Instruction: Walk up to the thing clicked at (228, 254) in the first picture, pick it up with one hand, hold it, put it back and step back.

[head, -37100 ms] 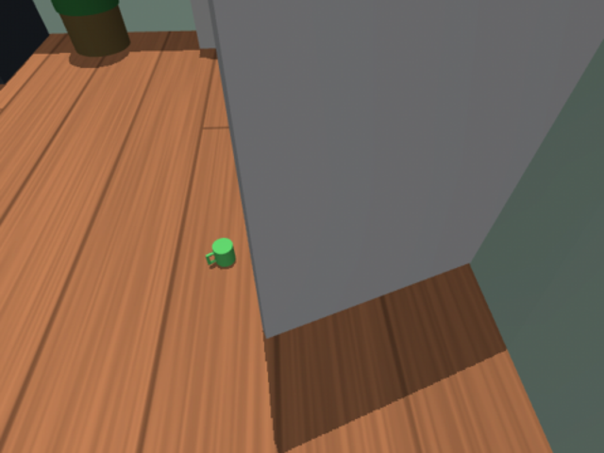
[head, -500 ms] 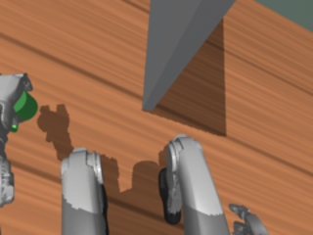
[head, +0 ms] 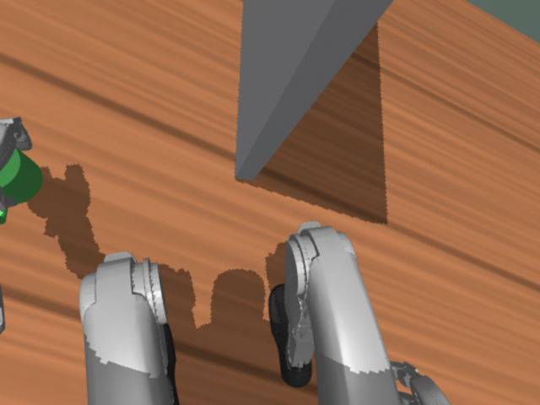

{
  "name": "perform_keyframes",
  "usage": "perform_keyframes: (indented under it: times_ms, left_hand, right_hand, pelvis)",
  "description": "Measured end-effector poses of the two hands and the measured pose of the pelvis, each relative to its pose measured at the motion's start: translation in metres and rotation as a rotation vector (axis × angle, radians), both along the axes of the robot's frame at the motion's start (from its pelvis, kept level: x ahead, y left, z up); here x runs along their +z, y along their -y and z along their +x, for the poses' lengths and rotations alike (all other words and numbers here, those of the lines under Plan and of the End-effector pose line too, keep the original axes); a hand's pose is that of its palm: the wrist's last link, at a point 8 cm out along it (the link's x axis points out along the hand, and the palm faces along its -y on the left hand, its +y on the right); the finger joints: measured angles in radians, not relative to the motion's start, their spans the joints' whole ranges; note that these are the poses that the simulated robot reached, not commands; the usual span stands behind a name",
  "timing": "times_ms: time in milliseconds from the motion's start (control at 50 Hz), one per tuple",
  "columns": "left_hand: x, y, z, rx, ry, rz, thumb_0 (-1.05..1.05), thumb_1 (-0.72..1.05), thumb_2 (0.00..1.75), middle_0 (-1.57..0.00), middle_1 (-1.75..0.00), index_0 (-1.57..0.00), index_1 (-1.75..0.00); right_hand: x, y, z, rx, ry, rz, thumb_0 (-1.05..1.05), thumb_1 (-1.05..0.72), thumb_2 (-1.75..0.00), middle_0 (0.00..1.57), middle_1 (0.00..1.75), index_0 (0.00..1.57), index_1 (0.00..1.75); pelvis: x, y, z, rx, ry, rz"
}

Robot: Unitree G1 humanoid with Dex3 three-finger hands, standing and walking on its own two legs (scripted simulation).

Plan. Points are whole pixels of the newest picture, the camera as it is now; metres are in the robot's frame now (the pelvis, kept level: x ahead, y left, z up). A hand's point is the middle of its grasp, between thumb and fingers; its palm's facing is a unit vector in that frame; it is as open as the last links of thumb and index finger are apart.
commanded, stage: lower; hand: left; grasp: from above
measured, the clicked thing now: out of the picture +0.45 +0.33 -0.19
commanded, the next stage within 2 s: rest in 0.34 s
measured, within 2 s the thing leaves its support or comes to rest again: rests again in 1.08 s
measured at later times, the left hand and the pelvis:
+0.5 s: hand (14, 182) +0.45 +0.32 -0.22, palm faces -0.47 -0.08 -0.88, open 10.4 cm; pelvis +0.01 +0.00 -0.03, yaw -2 degrees
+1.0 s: hand (29, 185) +0.46 +0.32 -0.26, palm faces -0.46 -0.09 -0.88, open 10.3 cm; pelvis +0.01 +0.00 -0.05, yaw -4 degrees
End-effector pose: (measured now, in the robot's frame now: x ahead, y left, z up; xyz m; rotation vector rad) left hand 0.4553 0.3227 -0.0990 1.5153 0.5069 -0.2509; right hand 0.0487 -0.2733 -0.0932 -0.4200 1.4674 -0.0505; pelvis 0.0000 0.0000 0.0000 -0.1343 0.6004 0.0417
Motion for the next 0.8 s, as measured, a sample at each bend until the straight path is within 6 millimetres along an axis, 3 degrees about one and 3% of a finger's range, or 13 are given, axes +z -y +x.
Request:
perform_keyframes:
  times_ms: [400, 800]
  left_hand:
    - [-0.051, -0.002, 0.004, -0.001, -0.009, -0.028, -0.01, -0.13, 0.78, -0.43, -0.95, -0.56, -0.88]
    - [-0.087, 0.001, 0.011, 0.005, -0.003, -0.038, -0.01, -0.12, 0.78, -0.43, -0.95, -0.56, -0.88]
  right_hand:
    - [-0.013, 0.003, 0.0, 0.053, -0.047, -0.03, 0.0, -0.93, -0.9, 0.2, 0.3, 0.21, 0.3]
    - [-0.02, 0.0, -0.005, 0.113, -0.069, -0.031, 0.0, -0.91, -0.89, 0.2, 0.3, 0.21, 0.3]
  pelvis:
    - [-0.026, -0.001, 0.004, -0.013, 0.02, -0.023]
    - [-0.044, -0.002, 0.006, -0.034, 0.054, -0.048]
